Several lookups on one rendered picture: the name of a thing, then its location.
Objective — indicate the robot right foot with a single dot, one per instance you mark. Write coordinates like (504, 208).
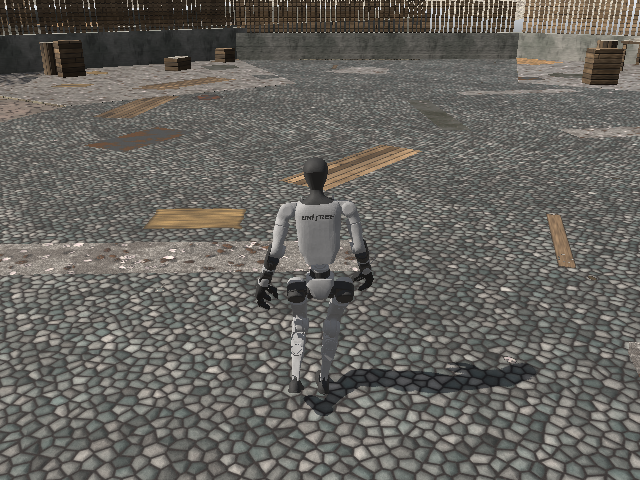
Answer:
(323, 386)

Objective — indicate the robot right forearm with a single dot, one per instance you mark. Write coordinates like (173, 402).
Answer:
(364, 261)

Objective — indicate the left robot upper arm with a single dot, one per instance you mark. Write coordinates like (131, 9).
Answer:
(286, 212)

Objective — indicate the robot left hand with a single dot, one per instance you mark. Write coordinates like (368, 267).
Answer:
(260, 294)

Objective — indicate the robot left forearm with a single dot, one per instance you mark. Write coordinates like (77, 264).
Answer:
(268, 269)

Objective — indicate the robot right hand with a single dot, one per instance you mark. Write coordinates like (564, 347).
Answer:
(359, 276)

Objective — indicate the humanoid robot torso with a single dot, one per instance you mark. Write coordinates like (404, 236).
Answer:
(318, 232)

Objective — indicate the right robot upper arm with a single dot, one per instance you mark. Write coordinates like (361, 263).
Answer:
(349, 210)

